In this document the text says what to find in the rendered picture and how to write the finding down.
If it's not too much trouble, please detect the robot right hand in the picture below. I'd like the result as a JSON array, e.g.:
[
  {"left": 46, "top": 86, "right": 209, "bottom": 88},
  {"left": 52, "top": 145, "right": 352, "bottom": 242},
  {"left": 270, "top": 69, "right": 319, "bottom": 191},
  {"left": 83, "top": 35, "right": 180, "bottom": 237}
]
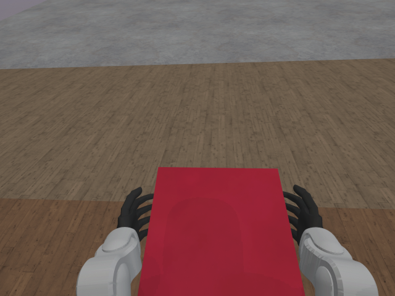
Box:
[{"left": 283, "top": 185, "right": 323, "bottom": 246}]

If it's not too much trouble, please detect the carton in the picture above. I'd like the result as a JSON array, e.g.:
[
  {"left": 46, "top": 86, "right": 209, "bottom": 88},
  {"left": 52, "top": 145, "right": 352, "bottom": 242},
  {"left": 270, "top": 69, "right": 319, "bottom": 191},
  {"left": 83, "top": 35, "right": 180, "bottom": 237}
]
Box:
[{"left": 138, "top": 167, "right": 305, "bottom": 296}]

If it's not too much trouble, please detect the right robot forearm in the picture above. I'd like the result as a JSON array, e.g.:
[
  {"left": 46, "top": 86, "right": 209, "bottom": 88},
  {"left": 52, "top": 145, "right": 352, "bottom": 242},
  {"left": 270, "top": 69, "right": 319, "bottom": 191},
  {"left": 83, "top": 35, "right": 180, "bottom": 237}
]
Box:
[{"left": 299, "top": 228, "right": 378, "bottom": 296}]

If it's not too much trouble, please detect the left robot forearm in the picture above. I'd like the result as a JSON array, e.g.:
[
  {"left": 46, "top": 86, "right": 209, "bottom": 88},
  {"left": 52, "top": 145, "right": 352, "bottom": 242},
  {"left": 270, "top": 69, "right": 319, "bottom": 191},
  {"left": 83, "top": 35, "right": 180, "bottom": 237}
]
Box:
[{"left": 76, "top": 227, "right": 142, "bottom": 296}]

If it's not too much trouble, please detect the robot left hand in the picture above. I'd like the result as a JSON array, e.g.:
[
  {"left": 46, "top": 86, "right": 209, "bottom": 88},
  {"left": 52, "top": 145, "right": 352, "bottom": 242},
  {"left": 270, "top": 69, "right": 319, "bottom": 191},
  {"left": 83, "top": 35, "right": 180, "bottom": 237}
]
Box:
[{"left": 117, "top": 187, "right": 154, "bottom": 242}]

